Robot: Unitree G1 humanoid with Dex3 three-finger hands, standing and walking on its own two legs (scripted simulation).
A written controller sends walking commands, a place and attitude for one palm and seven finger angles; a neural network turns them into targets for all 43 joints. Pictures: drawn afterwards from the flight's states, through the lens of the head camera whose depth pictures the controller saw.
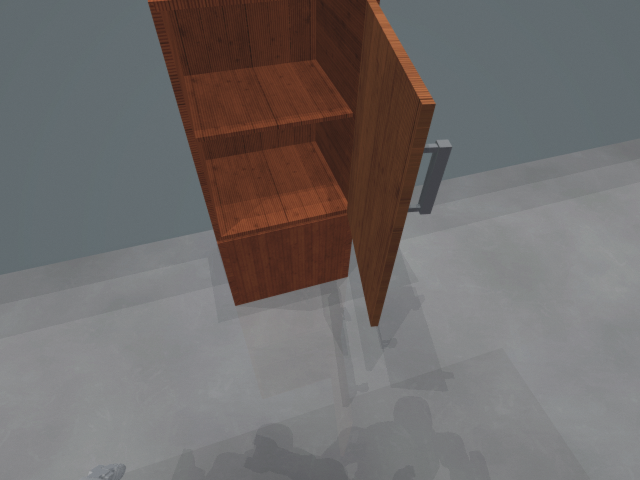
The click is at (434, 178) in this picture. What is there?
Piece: cupboard door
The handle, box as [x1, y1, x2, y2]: [408, 139, 451, 214]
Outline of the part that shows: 447,139 436,140 434,144 425,144 423,152 431,152 431,159 419,201 417,204 410,204 408,211 418,211 420,214 430,213 451,148 451,145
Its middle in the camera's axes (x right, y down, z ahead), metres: +0.17 -0.10 +0.66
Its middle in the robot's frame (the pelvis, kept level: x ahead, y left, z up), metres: +0.58 -0.14 +0.05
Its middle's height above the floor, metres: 0.82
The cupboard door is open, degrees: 78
